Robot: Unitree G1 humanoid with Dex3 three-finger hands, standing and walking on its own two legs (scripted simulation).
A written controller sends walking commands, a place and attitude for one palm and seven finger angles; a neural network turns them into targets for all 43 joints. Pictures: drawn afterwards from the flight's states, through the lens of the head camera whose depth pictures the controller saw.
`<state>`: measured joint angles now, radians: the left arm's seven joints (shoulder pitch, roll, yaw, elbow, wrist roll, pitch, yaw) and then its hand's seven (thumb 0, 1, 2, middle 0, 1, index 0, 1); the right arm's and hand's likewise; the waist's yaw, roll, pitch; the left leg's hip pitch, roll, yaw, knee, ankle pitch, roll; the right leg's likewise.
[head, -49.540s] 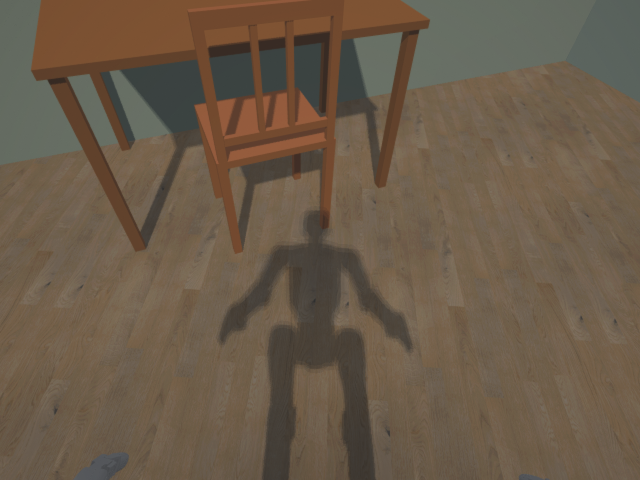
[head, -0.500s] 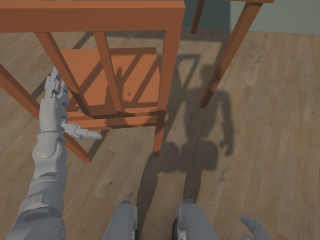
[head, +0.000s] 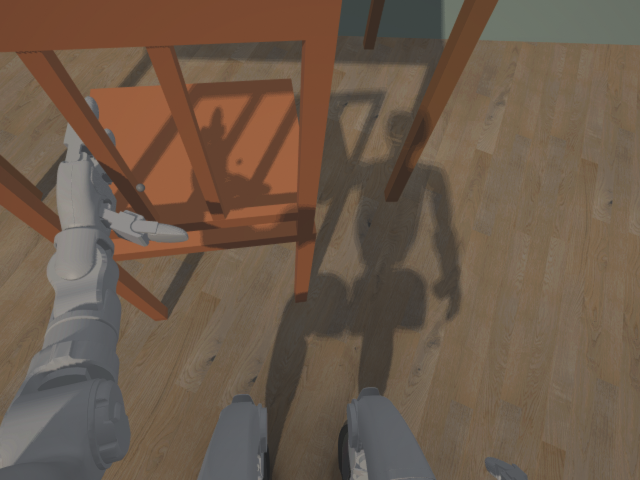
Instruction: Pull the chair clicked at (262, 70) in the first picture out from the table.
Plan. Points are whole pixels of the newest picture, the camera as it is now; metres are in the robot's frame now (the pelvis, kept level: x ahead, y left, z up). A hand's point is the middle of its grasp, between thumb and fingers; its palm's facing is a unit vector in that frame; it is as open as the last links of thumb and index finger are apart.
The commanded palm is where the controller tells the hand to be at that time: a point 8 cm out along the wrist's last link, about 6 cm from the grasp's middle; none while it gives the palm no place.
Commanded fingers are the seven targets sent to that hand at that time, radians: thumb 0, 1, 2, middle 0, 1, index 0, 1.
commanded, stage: push the fingers through the gap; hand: left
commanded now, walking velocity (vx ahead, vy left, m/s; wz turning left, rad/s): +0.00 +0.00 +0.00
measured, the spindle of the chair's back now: (110, 160) +0.48 +0.24 +0.05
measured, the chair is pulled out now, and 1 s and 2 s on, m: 0.20 0.20 0.22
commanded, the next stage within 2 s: hook a spindle and tug to test in 0.24 s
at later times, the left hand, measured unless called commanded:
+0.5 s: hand (141, 185) +0.46 +0.21 +0.02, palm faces +0.13 -0.99 -0.04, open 16.7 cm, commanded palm +0.43 +0.24 +0.03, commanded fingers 0.00 -0.50 0.30 -0.22 -0.57 -0.22 -0.57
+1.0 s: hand (140, 185) +0.46 +0.21 +0.03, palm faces +0.14 -0.99 -0.03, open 9.8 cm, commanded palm +0.43 +0.24 +0.03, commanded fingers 0.00 0.56 0.76 -0.50 -1.45 -0.50 -1.45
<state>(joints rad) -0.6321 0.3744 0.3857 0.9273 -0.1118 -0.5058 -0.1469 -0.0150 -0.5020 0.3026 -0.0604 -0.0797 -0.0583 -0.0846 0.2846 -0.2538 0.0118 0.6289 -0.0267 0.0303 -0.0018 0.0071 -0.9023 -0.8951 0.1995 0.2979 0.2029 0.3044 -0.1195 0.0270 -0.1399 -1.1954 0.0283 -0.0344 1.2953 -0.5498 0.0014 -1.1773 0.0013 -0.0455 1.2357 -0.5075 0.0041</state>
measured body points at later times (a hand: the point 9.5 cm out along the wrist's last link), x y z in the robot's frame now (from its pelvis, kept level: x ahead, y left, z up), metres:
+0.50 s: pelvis +0.00 +0.00 +0.00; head +0.15 +0.03 +0.42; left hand +0.45 +0.26 +0.03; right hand +0.08 -0.26 -0.12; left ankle +0.02 +0.12 -0.62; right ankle +0.04 -0.13 -0.62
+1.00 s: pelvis +0.01 +0.01 +0.00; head +0.15 +0.03 +0.43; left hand +0.45 +0.26 +0.03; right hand +0.08 -0.26 -0.11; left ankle +0.02 +0.12 -0.62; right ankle +0.04 -0.13 -0.62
